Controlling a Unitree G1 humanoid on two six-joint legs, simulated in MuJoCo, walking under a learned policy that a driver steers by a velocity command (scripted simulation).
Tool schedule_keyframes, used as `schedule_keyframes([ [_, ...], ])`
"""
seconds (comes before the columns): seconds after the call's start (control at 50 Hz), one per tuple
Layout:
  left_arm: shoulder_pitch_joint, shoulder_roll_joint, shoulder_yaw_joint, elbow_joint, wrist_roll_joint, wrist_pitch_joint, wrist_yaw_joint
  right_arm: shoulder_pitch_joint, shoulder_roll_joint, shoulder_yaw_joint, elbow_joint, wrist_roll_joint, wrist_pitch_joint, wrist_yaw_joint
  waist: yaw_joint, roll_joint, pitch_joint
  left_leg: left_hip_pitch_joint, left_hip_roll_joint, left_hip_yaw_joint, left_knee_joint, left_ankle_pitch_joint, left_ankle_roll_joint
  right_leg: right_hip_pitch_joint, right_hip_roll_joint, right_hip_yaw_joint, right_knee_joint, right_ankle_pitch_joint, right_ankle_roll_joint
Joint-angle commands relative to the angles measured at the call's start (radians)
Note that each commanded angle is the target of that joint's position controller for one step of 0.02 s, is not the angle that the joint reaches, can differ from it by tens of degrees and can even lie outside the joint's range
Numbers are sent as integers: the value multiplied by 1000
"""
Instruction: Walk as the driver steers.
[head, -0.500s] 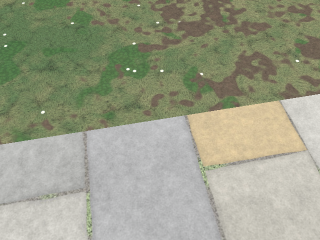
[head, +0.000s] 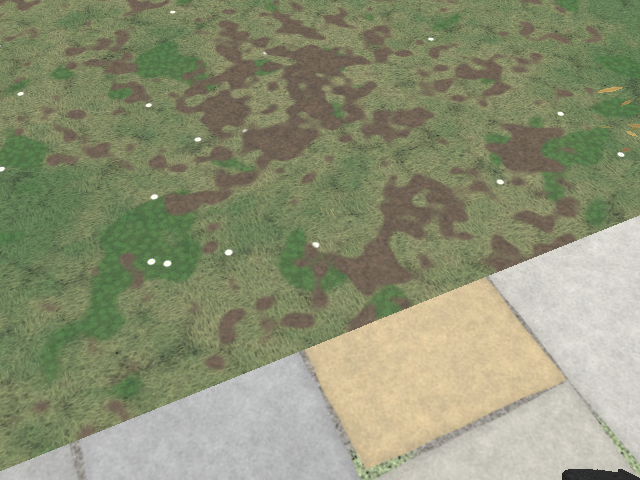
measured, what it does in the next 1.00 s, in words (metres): walks ahead, turning left: right foot, then left foot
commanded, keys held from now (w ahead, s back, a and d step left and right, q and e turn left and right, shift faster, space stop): w+q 0.18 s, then q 0.82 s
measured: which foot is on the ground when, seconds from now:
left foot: down 0.00-0.36, up 0.38-0.74, down 0.76-1.00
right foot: up 0.00-0.32, down 0.34-0.76, up 0.78-1.00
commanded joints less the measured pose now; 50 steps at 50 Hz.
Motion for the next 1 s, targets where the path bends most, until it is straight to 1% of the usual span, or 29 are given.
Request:
schedule_keyframes([
  [0.02, -80, 112, 16, -111, 20, -28, -4, 165, -109, -29, 5, 1, 20, 1, -90, 93, -31, 411, 330, -487, -274, -221, 202, -476, -118, -27, 197, 88, 6],
  [0.06, -84, 82, 14, -120, 27, -33, -10, 135, -92, -16, 5, -6, 21, 3, -41, 117, -2, 275, 268, -389, -317, -65, 200, -383, -167, -57, 85, 142, 4],
  [0.08, -79, 63, 9, -121, 27, -35, -11, 140, -96, -17, 8, 0, 20, 4, -34, 128, -9, 256, 253, -360, -327, -2, 210, -361, -170, -75, 33, 144, 9],
  [0.14, -164, 27, -11, -155, 40, -46, -12, 168, -154, -33, 18, 19, 25, -7, -47, 119, -14, 221, 231, -275, -345, 132, 223, -317, -165, -116, -192, 232, 34],
  [0.18, -233, 15, -20, -167, 34, -53, -19, 191, -177, -40, 24, 27, 33, -14, -67, 117, -14, 185, 205, -227, -341, 142, 204, -241, -138, -130, -344, 350, 49],
  [0.26, -319, 45, -12, -193, 28, -61, -27, 277, -187, -42, 51, 33, 64, -24, -91, 137, -23, 226, 198, -226, -237, 330, 162, -147, -68, -131, -503, 459, 65],
  [0.32, -257, 83, 10, -180, 37, -65, -25, 253, -180, -40, 31, 39, 85, -38, -32, 144, -65, 217, 165, -261, -102, 272, 93, 30, -62, -121, -643, 548, 27],
  [0.34, -204, 117, 22, -174, 49, -65, -16, 245, -150, -33, 16, 33, 82, -40, -5, 125, -105, 167, 112, -240, 0, 233, 52, 155, -120, -94, -669, 635, -5],
  [0.36, -85, 196, 40, -172, 70, -58, 1, 221, -86, -12, -26, 7, 76, -41, 42, -16, -225, 5, 38, -171, 270, -37, -1, 391, -328, 64, -606, 954, -77],
  [0.38, -69, 210, 38, -177, 70, -34, -1, 421, -34, 6, -15, 6, 72, -39, -27, -259, -367, -189, -20, -114, 525, -604, -41, 582, -572, 282, -543, 1166, -224],
  [0.4, -68, 164, 33, -172, 49, -16, -8, 430, -128, -14, -5, 28, 83, -42, -9, -219, -376, -250, 32, -123, 647, -553, -60, 525, -556, 333, -603, 937, -244],
  [0.42, -102, 114, 20, -175, 40, -10, -7, 344, -164, -29, -15, 33, 99, -47, 1, -141, -266, -306, 59, -100, 703, -484, -74, 441, -486, 241, -636, 784, -212],
  [0.44, -166, 90, 9, -172, 39, -4, -7, 305, -159, -33, -21, 29, 120, -54, -17, -96, -196, -309, 82, -81, 705, -426, -87, 335, -438, 163, -673, 702, -189],
  [0.46, -220, 80, 4, -173, 43, 0, -9, 298, -158, -40, -25, 23, 143, -60, -42, -100, -144, -272, 103, -78, 700, -382, -100, 224, -411, 103, -710, 653, -184],
  [0.5, -285, 99, 13, -164, 62, -2, -9, 309, -119, -37, -39, 21, 173, -62, -79, -127, -92, -159, 104, -43, 675, -295, -114, 48, -364, -18, -781, 612, -186],
  [0.54, -300, 104, 18, -153, 61, -6, -4, 280, -99, -36, -64, 18, 180, -60, -82, -123, -86, -135, 109, -30, 591, -235, -110, 28, -363, -83, -798, 616, -193],
  [0.6, -301, 123, 27, -137, 48, 0, 7, 206, -83, -26, -106, 12, 179, -40, -62, -100, -111, -69, 124, -17, 417, -152, -89, 48, -381, -141, -792, 617, -194],
  [0.66, -289, 157, 39, -119, 33, 13, 7, 160, -108, -31, -141, 15, 184, -18, -49, -109, -116, -8, 112, 13, 301, -141, -63, 75, -407, -162, -771, 578, -181],
  [0.7, -279, 173, 45, -107, 19, 20, 3, 147, -123, -38, -159, 15, 190, -7, -48, -114, -108, 27, 98, 33, 208, -143, -36, 103, -420, -168, -734, 537, -154],
  [0.74, -271, 166, 44, -89, 3, 27, 4, 182, -128, -47, -151, 11, 189, -3, -71, -88, -105, 145, 57, 66, 36, -43, 7, 78, -388, -212, -640, 438, -88],
  [0.76, -214, 134, 37, -63, 10, 32, 1, 214, -164, -61, -144, 6, 186, -12, -71, -16, -100, 242, 58, 20, -52, 70, 42, 14, -341, -260, -535, 336, -23],
  [0.78, -190, 73, 19, -78, 53, 35, -5, 235, -286, -90, -163, 1, 181, -33, -40, 283, -98, 383, 299, -308, -125, 430, 136, -210, -212, -371, -218, 34, 83],
  [0.8, -261, 85, 18, -126, 61, 35, 3, 219, -330, -89, -199, -25, 167, -30, -71, 370, -102, 371, 441, -532, -164, 504, 329, -407, -87, -246, 18, -212, 121],
  [0.82, -313, 129, 31, -128, 45, 36, 9, 231, -286, -78, -196, -33, 146, -20, -112, 241, -131, 351, 403, -482, -182, 432, 332, -419, -98, -140, 125, -171, 106],
  [0.84, -307, 134, 36, -124, 30, 40, 14, 193, -264, -70, -194, -22, 132, -21, -79, 194, -113, 336, 349, -407, -173, 373, 277, -427, -112, -115, 132, -83, 88],
  [0.86, -282, 133, 39, -100, 35, 44, 23, 140, -231, -62, -201, -1, 132, -26, -53, 140, -109, 325, 304, -358, -163, 317, 224, -425, -125, -103, 106, -9, 87],
  [0.88, -272, 142, 44, -96, 43, 48, 29, 101, -211, -53, -211, 11, 137, -33, -37, 152, -106, 296, 284, -333, -163, 320, 203, -401, -127, -99, 88, 39, 93],
  [0.94, -242, 119, 39, -85, 37, 45, 23, 90, -201, -46, -227, 1, 145, -47, -20, 153, -139, 273, 243, -309, -163, 344, 201, -328, -93, -104, 54, 121, 108],
  [1.0, -277, 95, 27, -93, 34, 42, 20, 112, -215, -53, -227, 8, 150, -58, -42, 154, -133, 300, 233, -343, -157, 263, 201, -314, -79, -88, -109, 147, 120],
])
